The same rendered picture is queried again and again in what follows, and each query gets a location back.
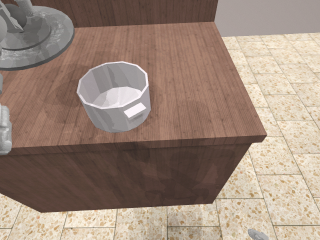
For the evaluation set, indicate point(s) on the left robot hand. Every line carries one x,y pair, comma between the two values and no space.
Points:
12,24

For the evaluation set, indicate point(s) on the lid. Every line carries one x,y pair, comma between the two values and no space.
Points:
45,36

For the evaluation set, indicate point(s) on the pot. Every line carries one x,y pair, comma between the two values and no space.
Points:
115,96

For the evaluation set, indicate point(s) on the table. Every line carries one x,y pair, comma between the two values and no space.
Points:
201,124

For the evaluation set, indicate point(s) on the left robot upper arm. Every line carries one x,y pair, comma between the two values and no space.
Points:
5,130

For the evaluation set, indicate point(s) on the right robot hand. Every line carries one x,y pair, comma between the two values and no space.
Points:
256,235

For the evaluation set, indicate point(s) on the knob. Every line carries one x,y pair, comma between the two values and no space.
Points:
17,13

